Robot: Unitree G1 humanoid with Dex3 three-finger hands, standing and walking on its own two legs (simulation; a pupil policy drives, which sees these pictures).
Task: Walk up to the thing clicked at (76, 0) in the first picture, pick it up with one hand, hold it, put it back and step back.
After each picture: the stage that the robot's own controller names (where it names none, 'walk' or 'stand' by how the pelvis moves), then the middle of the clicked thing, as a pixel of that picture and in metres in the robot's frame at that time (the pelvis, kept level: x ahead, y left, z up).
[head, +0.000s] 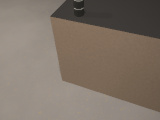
stand; (78, 6) +0.97 +0.05 +0.00
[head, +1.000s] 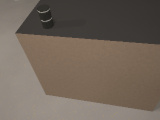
walk; (45, 17) +0.81 +0.25 +0.01
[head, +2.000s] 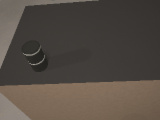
walk; (35, 57) +0.46 +0.23 +0.03
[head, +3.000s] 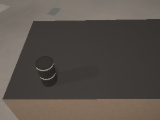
stand; (47, 72) +0.43 +0.18 +0.00
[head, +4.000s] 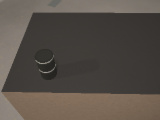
stand; (46, 65) +0.45 +0.18 +0.01
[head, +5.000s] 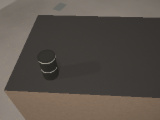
stand; (48, 65) +0.45 +0.17 +0.01
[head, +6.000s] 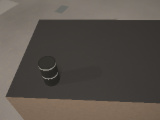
stand; (49, 71) +0.44 +0.17 +0.00
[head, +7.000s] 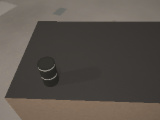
stand; (48, 72) +0.44 +0.17 +0.00
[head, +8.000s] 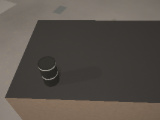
stand; (49, 72) +0.44 +0.17 +0.00
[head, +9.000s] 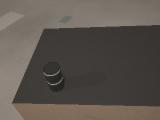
rise first; (54, 77) +0.43 +0.17 +0.00
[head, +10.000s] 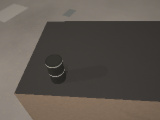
go down; (56, 69) +0.45 +0.17 +0.00
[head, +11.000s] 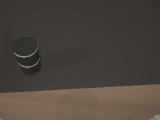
go down; (28, 57) +0.43 +0.16 +0.05
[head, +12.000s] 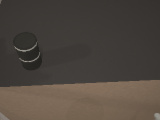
approach; (28, 52) +0.45 +0.16 +0.06
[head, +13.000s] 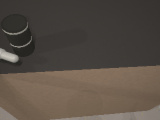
close in; (20, 37) +0.47 +0.17 +0.09
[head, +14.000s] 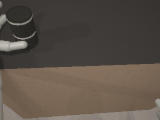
close; (23, 29) +0.49 +0.16 +0.10
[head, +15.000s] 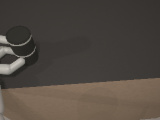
lift; (23, 47) +0.45 +0.17 +0.08
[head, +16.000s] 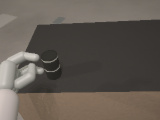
lift; (51, 65) +0.48 +0.16 +0.04
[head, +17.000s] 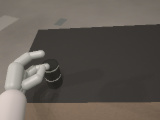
stand; (52, 74) +0.45 +0.16 +0.02
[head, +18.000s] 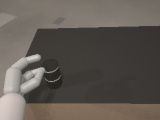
stand; (52, 74) +0.44 +0.16 +0.01
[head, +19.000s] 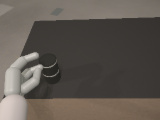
stand; (50, 69) +0.45 +0.16 +0.01
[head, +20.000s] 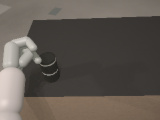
crouch; (49, 67) +0.46 +0.16 +0.01
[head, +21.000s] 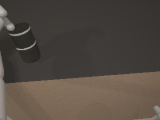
lower; (25, 42) +0.50 +0.17 +0.07
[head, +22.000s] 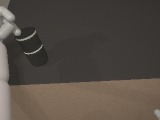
lower; (32, 46) +0.48 +0.16 +0.08
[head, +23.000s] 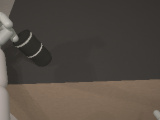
lower; (33, 48) +0.47 +0.17 +0.08
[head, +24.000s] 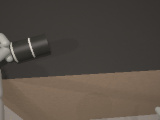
lower; (30, 48) +0.47 +0.16 +0.05
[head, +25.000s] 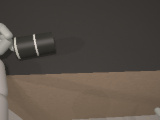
lower; (35, 45) +0.46 +0.14 +0.07
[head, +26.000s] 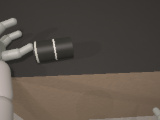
open; (53, 49) +0.45 +0.08 +0.06
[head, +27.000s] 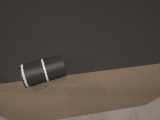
sink last; (43, 70) +0.38 +0.09 +0.05
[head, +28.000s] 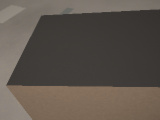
stand; out of the picture +0.19 +0.12 -0.68
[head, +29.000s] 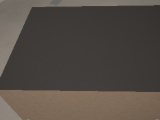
stand; out of the picture +0.30 +0.11 -0.68
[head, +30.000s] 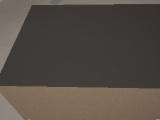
stand; out of the picture +0.29 +0.12 -0.68
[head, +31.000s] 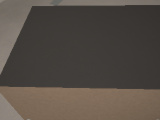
stand; out of the picture +0.26 +0.12 -0.68
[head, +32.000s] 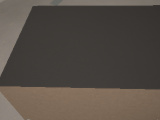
stand; out of the picture +0.24 +0.11 -0.68
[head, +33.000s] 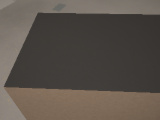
stand; out of the picture +0.22 +0.11 -0.71
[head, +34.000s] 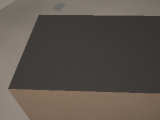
walk; out of the picture +0.20 +0.11 -0.75
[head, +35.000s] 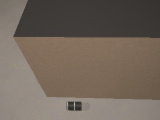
walk; (74, 105) +0.50 +0.13 -0.72
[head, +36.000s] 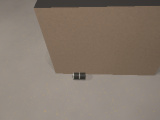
walk; (79, 75) +0.85 +0.12 -0.73
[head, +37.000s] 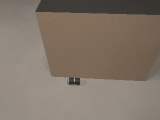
stand; (73, 81) +0.89 +0.12 -0.74
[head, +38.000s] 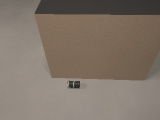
stand; (73, 84) +0.87 +0.12 -0.75
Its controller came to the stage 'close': yes
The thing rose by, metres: 0.01
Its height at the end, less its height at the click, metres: -0.75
